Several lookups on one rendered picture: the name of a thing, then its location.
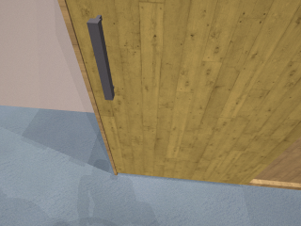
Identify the handle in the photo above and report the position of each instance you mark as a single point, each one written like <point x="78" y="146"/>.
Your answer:
<point x="95" y="30"/>

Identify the wardrobe door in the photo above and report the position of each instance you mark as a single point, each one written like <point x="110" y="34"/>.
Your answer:
<point x="205" y="90"/>
<point x="286" y="167"/>

